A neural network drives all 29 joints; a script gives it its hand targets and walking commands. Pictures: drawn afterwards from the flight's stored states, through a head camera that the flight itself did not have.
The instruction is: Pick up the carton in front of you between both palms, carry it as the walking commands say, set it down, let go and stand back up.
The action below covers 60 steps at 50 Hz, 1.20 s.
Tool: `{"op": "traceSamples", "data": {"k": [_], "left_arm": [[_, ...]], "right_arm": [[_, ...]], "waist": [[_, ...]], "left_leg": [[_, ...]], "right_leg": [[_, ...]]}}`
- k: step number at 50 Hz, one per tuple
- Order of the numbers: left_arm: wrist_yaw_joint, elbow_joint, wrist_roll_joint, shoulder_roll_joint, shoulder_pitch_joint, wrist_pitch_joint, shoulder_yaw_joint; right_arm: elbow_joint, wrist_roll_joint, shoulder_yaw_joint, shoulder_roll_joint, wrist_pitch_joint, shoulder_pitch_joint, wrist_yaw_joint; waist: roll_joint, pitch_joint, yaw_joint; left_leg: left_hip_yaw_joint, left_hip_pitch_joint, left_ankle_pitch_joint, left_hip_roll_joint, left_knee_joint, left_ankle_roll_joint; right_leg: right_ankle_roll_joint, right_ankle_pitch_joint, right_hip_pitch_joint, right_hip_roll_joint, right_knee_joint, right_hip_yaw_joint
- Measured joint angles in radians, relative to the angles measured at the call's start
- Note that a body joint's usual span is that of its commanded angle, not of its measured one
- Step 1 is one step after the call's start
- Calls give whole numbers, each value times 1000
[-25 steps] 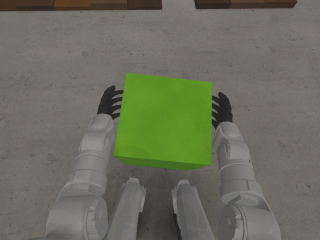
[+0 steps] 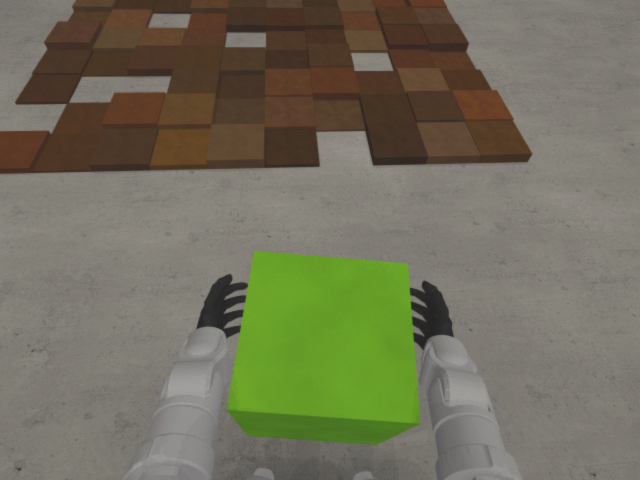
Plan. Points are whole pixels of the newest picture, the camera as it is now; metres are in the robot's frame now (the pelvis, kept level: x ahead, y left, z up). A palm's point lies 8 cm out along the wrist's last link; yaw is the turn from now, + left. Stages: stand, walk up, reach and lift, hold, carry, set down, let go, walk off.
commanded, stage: reach and lift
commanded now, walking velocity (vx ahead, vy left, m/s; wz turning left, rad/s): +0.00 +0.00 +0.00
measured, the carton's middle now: (321, 357) +0.32 +0.00 -0.10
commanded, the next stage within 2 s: hold in 1.38 s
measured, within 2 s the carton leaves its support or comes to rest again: neither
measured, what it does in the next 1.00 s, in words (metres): rises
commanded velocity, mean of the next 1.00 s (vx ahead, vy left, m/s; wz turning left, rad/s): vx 0.00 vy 0.00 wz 0.00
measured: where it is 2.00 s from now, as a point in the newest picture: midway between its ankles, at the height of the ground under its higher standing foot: outside the picture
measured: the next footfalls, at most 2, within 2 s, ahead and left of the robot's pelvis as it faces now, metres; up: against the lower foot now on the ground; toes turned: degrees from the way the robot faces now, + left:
none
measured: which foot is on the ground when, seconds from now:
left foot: down 0.00-1.00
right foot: down 0.00-1.00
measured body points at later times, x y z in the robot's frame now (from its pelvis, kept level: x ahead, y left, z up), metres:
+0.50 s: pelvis +0.01 +0.00 +0.06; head -0.03 +0.00 +0.51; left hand +0.31 +0.15 +0.07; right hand +0.31 -0.15 +0.07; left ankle +0.02 +0.13 -0.68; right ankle +0.02 -0.13 -0.68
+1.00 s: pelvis +0.01 +0.00 +0.06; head -0.02 +0.00 +0.51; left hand +0.31 +0.15 +0.08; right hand +0.32 -0.15 +0.08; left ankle +0.02 +0.13 -0.68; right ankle +0.02 -0.13 -0.68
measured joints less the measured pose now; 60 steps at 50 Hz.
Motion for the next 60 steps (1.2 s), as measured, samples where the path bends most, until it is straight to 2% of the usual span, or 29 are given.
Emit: {"op": "traceSamples", "data": {"k": [7,16,21,26,38,60], "left_arm": [[-5,-68,6,-17,88,64,-21],[-21,-202,40,-39,161,216,-42],[-41,-219,87,-46,139,295,-32],[-61,-194,131,-56,90,328,9],[-68,-218,137,-59,50,333,20],[-58,-314,116,-47,133,395,-57]], "right_arm": [[-66,-10,31,12,66,85,5],[-189,-40,72,21,220,150,19],[-200,-85,60,26,296,122,39],[-174,-128,17,38,327,73,56],[-202,-137,0,44,330,38,64],[-293,-116,80,28,390,118,62]], "waist": [[3,32,2],[7,81,5],[6,115,5],[4,154,5],[3,201,7],[4,186,4]], "left_leg": [[-8,253,59,11,-195,5],[-15,553,135,27,-411,8],[-16,651,161,31,-466,9],[-16,671,166,32,-461,8],[-11,668,178,32,-462,8],[-7,755,189,39,-546,12]], "right_leg": [[-8,57,252,-14,-191,7],[-15,133,550,-28,-405,11],[-16,157,647,-32,-458,11],[-16,163,668,-31,-454,8],[-13,175,665,-34,-455,6],[-16,186,752,-41,-540,5]]}}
